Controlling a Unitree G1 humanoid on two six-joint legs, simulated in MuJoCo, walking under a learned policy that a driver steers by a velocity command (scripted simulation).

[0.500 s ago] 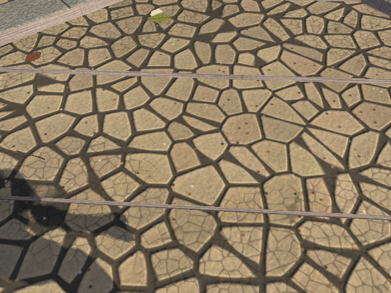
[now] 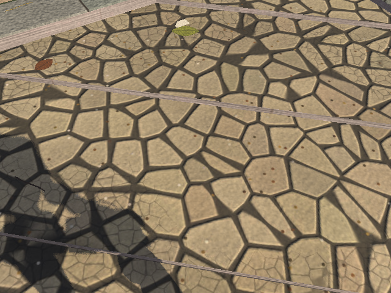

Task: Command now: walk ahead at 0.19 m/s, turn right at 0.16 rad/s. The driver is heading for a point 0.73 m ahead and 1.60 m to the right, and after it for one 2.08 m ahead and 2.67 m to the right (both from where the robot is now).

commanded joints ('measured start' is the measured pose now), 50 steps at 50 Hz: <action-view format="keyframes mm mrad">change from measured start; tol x32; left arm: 1 -18 116 28 -78 3 -15 -16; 50 366 347 111 -179 -20 107 -3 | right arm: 1 -22 -151 -37 -37 -2 -5 -8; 50 -201 -90 -30 -237 -12 13 7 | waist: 1 26 138 -78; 5 50 -210 -309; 46 30 238 -81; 50 137 -256 -78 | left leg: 1 39 300 -66 72 698 88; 4 -49 159 16 501 550 -4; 6 -489 8 -41 980 -386 -104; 25 -120 88 2 89 34 -75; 28 -87 540 -462 -72 192 190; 45 -34 446 7 -11 108 113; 50 -849 119 141 756 -400 -116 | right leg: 1 115 23 -10 -25 -88 -44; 5 754 -287 429 -84 682 -352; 11 333 -117 356 -279 -153 -225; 25 268 -13 455 -234 -465 -131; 32 -49 122 94 706 -496 78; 48 574 84 -117 -131 -407 -64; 50 787 -334 662 -304 -559 -346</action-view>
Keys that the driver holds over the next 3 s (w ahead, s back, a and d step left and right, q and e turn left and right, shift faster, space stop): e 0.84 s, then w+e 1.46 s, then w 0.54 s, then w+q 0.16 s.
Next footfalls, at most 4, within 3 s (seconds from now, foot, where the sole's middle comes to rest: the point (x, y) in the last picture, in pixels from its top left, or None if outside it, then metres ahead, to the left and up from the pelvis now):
0.06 right None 0.21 -0.11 -0.78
0.52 left None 0.19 0.11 -0.78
0.98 right None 0.05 -0.11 -0.78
1.42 left None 0.41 -0.14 -0.78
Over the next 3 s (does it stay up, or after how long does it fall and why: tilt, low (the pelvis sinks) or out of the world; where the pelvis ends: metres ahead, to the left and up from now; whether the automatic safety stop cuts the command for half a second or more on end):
stays up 0.44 -0.92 0.03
